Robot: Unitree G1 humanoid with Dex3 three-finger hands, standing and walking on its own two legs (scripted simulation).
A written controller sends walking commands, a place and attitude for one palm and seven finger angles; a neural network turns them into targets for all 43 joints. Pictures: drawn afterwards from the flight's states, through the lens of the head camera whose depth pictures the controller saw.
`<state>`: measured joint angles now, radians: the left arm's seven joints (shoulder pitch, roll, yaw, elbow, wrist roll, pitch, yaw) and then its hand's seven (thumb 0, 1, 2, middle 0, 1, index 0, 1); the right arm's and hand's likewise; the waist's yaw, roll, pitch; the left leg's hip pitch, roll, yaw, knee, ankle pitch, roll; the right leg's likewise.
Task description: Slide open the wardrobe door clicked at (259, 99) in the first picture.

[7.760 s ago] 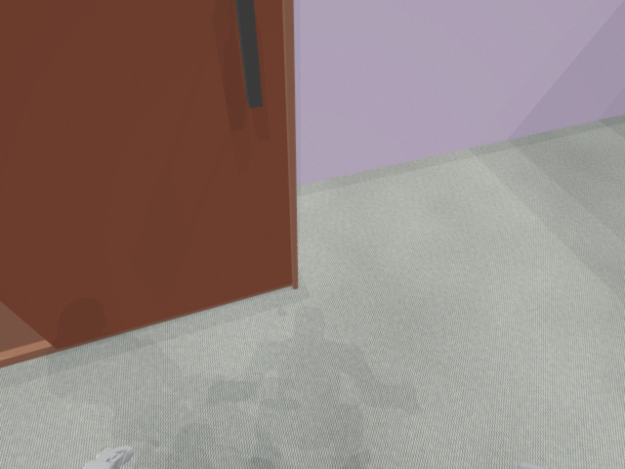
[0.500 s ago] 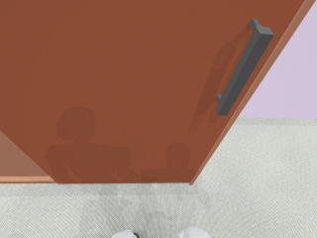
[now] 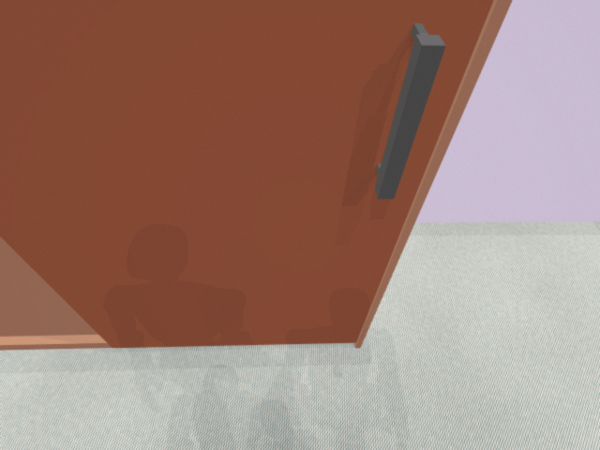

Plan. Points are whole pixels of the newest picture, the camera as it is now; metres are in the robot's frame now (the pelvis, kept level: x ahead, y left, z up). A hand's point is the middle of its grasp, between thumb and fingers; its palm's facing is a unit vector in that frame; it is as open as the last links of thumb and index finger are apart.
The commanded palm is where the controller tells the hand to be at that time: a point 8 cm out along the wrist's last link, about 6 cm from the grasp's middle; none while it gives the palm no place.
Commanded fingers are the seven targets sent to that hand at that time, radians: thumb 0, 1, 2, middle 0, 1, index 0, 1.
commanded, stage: come to a stop and stand still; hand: right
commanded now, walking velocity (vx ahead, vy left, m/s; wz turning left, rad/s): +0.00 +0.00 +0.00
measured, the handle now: (399, 121) +0.51 -0.11 +0.18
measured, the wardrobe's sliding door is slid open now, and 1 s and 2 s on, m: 0.00 0.00 0.00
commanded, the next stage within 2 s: look again from close up in 0.44 s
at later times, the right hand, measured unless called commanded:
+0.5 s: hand out of the picture -0.05 -0.14 -0.17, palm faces +0.05 +0.99 -0.15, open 7.4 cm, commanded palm none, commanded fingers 0.00 -0.90 -0.90 0.20 0.30 0.20 0.30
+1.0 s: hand out of the picture +0.00 -0.22 -0.16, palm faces +0.03 +0.96 -0.28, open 7.4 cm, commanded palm none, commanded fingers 0.00 -0.90 -0.90 0.20 0.30 0.20 0.30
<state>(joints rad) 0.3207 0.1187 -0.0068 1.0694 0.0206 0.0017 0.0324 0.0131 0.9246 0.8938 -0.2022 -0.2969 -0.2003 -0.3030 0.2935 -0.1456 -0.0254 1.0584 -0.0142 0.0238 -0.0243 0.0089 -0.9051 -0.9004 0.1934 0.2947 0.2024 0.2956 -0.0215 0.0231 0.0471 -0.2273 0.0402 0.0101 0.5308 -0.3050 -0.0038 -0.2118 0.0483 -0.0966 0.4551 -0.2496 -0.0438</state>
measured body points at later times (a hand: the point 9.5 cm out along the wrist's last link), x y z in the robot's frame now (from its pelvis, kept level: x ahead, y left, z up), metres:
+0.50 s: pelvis -0.03 +0.01 +0.01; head -0.02 +0.01 +0.46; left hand -0.04 +0.21 -0.16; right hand -0.05 -0.20 -0.16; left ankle -0.02 +0.11 -0.74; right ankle -0.01 -0.10 -0.74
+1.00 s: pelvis -0.05 -0.01 +0.00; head -0.08 -0.01 +0.45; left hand +0.01 +0.25 -0.14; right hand +0.00 -0.27 -0.13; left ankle -0.02 +0.11 -0.74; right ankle -0.01 -0.10 -0.74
